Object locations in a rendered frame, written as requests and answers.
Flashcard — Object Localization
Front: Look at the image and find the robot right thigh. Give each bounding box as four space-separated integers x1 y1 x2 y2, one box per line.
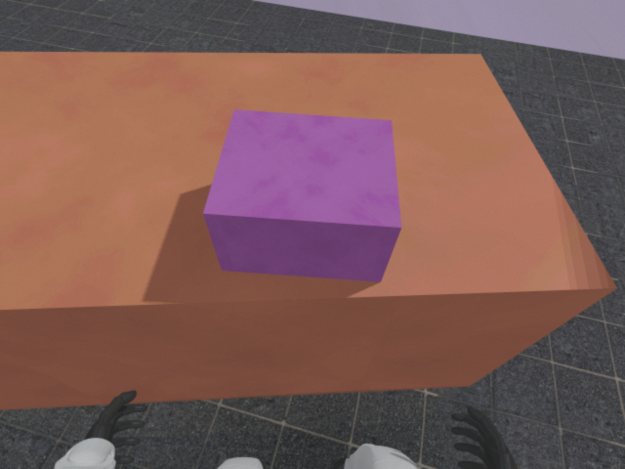
344 446 420 469

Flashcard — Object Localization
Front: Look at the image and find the carton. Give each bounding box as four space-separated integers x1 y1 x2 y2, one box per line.
203 109 401 282

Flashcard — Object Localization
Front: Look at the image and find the left robot forearm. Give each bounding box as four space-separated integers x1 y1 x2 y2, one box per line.
54 438 116 469

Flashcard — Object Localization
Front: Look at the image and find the pedestal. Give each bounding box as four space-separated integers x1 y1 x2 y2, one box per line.
0 52 617 410

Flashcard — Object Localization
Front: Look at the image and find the robot left hand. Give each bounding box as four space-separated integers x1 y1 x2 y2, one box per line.
84 390 147 465

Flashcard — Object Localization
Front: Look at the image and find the robot right hand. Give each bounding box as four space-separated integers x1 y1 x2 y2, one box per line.
451 406 518 469

